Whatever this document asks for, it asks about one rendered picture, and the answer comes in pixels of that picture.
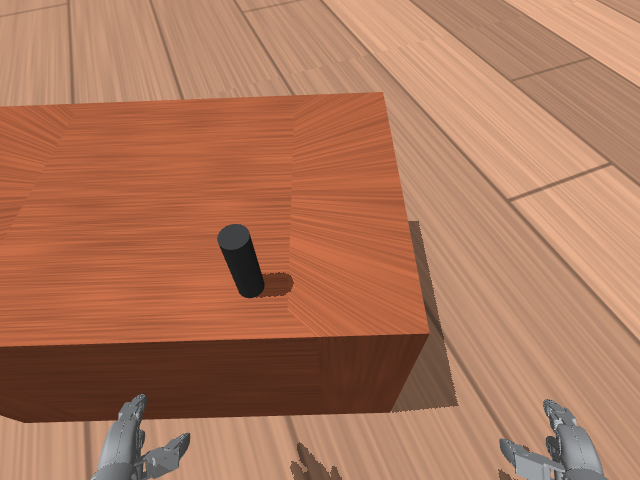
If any left robot arm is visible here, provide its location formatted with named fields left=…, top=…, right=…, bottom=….
left=90, top=462, right=138, bottom=480

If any left robot hand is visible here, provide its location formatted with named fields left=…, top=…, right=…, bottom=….
left=98, top=394, right=190, bottom=480

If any can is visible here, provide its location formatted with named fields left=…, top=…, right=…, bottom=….
left=217, top=224, right=265, bottom=298

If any right robot hand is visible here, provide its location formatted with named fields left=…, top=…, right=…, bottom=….
left=500, top=399, right=604, bottom=480

